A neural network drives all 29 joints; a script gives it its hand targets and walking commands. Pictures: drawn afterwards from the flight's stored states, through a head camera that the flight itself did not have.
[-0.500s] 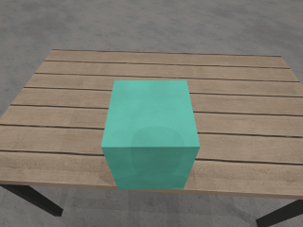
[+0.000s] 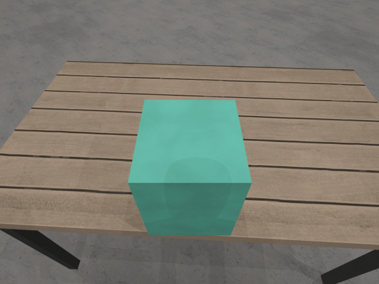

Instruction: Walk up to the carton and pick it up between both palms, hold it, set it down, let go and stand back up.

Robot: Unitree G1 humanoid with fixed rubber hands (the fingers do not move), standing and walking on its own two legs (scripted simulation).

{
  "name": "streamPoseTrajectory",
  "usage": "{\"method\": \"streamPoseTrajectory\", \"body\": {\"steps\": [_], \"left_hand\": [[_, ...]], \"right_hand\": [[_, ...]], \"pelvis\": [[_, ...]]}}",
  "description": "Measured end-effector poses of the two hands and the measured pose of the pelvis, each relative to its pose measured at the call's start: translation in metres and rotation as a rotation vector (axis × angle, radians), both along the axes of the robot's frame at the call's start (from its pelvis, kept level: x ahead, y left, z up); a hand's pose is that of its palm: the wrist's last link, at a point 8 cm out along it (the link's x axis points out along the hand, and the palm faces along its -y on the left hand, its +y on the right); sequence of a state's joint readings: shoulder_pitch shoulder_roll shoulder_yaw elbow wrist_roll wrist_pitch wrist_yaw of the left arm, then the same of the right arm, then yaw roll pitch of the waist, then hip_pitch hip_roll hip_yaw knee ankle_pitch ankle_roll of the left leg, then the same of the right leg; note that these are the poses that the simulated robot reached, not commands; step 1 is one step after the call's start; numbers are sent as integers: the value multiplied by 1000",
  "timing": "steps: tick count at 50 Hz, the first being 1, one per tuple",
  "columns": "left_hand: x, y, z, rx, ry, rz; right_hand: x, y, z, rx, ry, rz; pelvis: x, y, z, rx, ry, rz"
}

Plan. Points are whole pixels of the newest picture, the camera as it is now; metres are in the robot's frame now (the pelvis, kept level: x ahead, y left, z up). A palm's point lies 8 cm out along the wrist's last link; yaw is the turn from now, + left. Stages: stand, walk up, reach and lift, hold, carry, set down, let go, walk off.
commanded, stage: stand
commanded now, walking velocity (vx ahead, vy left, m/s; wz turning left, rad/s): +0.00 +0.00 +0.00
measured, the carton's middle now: (189, 171) +0.36 +0.03 +0.02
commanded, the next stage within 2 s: none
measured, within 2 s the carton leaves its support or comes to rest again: neither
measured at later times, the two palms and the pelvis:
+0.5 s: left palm out of the picture +0.07 +0.29 -0.12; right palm out of the picture +0.07 -0.30 -0.12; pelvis +0.00 +0.00 +0.00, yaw +0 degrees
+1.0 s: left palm out of the picture +0.06 +0.29 -0.12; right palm out of the picture +0.07 -0.29 -0.12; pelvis +0.00 +0.00 +0.00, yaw +0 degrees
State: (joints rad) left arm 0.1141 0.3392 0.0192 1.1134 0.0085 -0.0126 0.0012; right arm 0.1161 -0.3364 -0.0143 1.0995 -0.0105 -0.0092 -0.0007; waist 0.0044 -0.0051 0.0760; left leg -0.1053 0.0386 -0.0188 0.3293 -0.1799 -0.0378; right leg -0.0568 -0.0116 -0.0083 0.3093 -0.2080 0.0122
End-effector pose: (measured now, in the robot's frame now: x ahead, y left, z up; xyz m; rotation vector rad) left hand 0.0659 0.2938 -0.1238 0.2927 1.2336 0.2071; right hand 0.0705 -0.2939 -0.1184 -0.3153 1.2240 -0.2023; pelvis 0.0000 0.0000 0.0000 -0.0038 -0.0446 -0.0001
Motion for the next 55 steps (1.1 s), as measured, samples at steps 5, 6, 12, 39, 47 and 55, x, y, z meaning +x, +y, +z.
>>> {"method": "streamPoseTrajectory", "body": {"steps": [5, 6, 12, 39, 47, 55], "left_hand": [[-2, 0, 0, -1, 3, -1], [-1, 0, 0, -1, 3, -2], [0, 0, 0, -2, 0, -1], [0, -1, 0, -3, -4, 6], [-1, -1, -1, -4, 0, 7], [-2, 2, 0, 2, 5, 11]], "right_hand": [[0, 0, 0, 0, -1, 0], [0, 0, 0, 1, -1, -1], [1, 0, 0, -2, -4, 1], [2, 0, 0, -2, -5, 4], [2, 0, 0, -3, -2, 7], [2, 0, 0, -1, 0, 4]], "pelvis": [[0, 0, 0, 0, 0, -1], [0, 0, 0, 0, 0, -1], [0, 1, 0, 1, 0, 1], [1, 0, 0, 0, 0, 5], [1, 0, 0, 0, 0, 4], [1, 0, 0, 0, 1, 4]]}}
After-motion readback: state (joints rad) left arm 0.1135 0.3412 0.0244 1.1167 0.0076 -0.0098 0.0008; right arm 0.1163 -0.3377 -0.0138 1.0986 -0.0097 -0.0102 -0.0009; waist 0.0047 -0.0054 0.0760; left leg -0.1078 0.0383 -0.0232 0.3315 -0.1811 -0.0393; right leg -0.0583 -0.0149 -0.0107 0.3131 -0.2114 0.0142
